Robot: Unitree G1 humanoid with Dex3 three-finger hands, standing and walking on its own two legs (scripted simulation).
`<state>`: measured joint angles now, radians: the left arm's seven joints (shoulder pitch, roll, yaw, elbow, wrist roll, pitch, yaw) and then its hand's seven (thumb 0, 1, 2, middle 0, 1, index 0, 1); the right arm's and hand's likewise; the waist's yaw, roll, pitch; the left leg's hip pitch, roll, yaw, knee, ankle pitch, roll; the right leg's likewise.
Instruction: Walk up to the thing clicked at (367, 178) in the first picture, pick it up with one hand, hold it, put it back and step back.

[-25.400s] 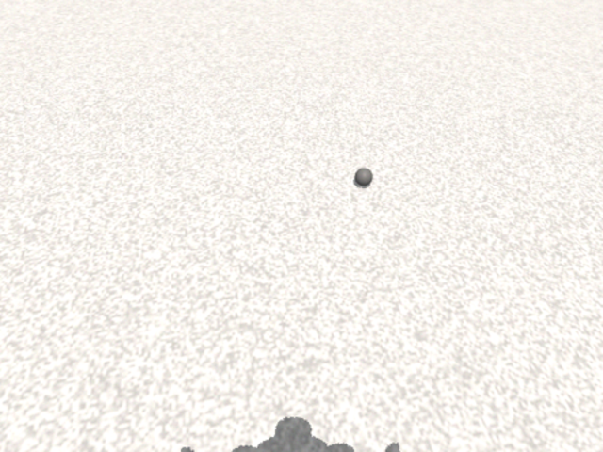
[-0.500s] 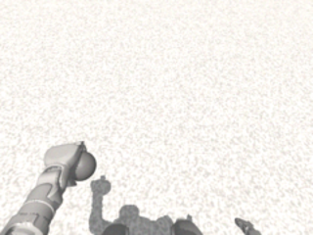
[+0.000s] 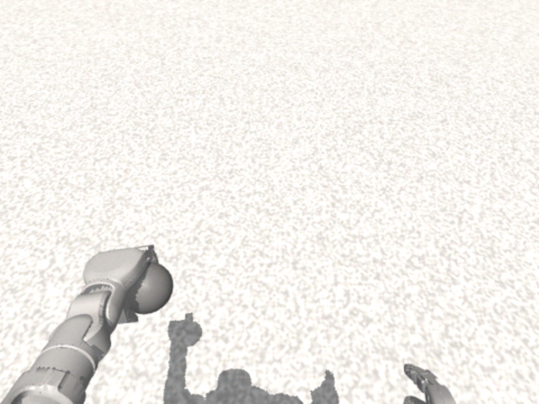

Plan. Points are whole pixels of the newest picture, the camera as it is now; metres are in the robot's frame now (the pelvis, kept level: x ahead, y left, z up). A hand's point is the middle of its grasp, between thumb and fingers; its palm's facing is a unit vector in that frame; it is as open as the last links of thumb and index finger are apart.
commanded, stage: hold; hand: left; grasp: from above
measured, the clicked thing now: (146, 287) +0.32 +0.20 -0.07
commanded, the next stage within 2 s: crouch in 1.60 s
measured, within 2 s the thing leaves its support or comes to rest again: neither
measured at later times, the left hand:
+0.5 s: hand (127, 290) +0.30 +0.21 -0.03, palm faces -0.44 -0.06 -0.90, open 10.9 cm
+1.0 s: hand (124, 298) +0.28 +0.21 -0.01, palm faces -0.42 -0.07 -0.90, open 10.9 cm
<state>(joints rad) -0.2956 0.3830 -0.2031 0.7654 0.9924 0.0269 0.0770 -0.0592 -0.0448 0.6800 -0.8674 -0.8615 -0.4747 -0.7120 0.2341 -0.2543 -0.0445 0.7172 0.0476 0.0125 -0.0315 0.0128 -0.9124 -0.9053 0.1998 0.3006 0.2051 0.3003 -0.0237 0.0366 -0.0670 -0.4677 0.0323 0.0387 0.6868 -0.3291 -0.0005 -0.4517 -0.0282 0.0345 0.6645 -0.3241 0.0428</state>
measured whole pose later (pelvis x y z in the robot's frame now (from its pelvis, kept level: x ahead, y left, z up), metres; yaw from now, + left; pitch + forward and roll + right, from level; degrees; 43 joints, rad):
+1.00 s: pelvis -0.01 -0.01 +0.02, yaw +0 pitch +1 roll +0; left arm -0.19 0.39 -0.21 0.55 0.98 0.03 -0.05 -0.06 -0.06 0.74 -0.77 -0.99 -0.44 -0.79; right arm 0.19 -0.26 -0.03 0.66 0.07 0.08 -0.05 0.01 -0.91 -0.90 0.20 0.30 0.20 0.30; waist 0.01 0.05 -0.02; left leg -0.27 0.03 0.05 0.50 -0.24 -0.01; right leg -0.28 -0.03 0.04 0.51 -0.25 0.03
